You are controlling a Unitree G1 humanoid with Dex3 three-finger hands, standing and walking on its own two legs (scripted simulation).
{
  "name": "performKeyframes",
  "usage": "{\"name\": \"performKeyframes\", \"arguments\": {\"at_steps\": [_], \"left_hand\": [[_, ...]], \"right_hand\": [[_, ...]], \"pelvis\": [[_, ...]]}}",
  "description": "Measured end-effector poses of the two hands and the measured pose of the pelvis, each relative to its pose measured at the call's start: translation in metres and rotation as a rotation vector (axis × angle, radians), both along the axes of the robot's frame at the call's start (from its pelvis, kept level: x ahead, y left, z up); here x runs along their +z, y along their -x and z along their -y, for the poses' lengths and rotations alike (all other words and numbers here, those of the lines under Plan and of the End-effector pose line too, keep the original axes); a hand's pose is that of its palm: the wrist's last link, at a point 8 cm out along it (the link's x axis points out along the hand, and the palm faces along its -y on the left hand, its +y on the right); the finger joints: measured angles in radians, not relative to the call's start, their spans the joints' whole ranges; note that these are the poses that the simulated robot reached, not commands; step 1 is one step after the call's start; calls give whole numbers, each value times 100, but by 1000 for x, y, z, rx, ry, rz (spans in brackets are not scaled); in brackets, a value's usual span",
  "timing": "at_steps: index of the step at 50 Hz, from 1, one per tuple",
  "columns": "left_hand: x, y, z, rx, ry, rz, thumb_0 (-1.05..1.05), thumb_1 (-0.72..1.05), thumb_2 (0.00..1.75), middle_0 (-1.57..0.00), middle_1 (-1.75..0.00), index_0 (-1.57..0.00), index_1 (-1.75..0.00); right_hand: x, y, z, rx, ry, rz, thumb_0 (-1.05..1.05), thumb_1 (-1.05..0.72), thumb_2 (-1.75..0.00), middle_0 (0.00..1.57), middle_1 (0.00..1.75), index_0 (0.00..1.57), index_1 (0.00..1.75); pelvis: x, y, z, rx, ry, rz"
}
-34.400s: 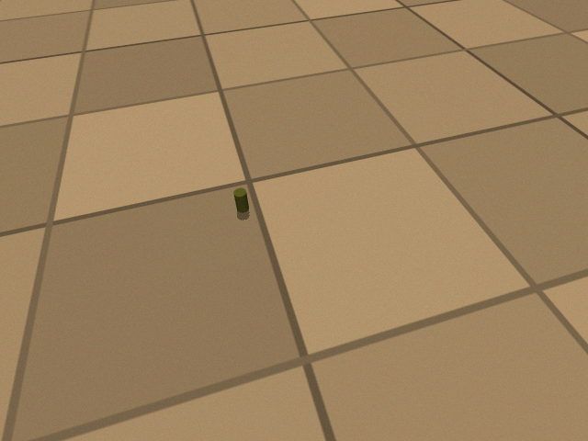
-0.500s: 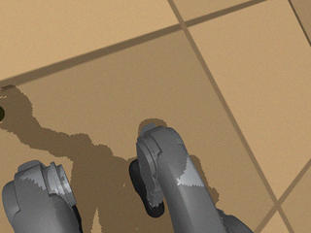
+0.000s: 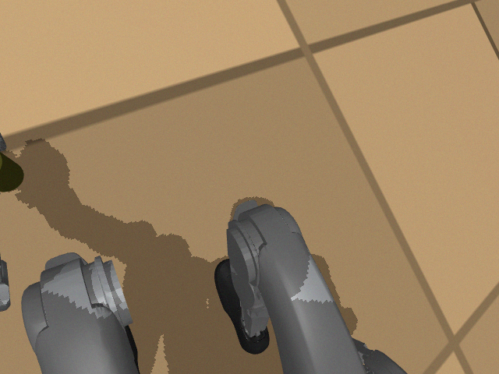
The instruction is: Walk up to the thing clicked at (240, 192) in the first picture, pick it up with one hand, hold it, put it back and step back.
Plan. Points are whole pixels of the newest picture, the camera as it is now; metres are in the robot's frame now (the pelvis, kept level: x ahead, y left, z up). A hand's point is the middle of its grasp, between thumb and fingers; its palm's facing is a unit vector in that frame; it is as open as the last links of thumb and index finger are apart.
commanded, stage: settle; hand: left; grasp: from above
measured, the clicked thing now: out of the picture +0.47 +0.29 -0.25
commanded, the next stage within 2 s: lift in 0.62 s
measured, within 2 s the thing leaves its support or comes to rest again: leaves its support in 0.02 s
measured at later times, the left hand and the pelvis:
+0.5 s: hand out of the picture +0.45 +0.30 -0.12, palm faces -0.44 -0.09 -0.89, open 8.8 cm; pelvis +0.00 -0.01 +0.03, yaw +5 degrees
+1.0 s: hand out of the picture +0.43 +0.30 -0.06, palm faces -0.45 -0.10 -0.89, open 8.8 cm; pelvis -0.01 +0.00 +0.07, yaw +7 degrees
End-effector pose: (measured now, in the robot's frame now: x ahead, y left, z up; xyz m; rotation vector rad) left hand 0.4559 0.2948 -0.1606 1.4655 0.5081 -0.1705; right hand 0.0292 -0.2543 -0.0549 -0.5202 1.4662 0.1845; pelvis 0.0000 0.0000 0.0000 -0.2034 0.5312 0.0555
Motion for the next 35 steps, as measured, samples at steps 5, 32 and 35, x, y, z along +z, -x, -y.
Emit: {"name": "performKeyframes", "arguments": {"at_steps": [5,32,35], "left_hand": [[16,0,-1,4,-10,26,4,11,66,-84,-84,-65,-79],[115,5,0,-20,-24,-23,6,13,61,-91,-80,-69,-71],[119,5,-1,-23,-28,-18,6,13,62,-91,-80,-69,-71]], "right_hand": [[-2,-6,4,-37,-1,19,0,-93,-90,20,29,20,30],[1,-41,20,-126,21,99,0,-93,-90,20,29,20,30],[4,-37,21,-139,36,95,0,-93,-90,20,29,20,30]], "pelvis": [[3,-2,0,5,-6,-23],[40,5,9,53,-72,-62],[43,6,8,53,-72,-65]]}}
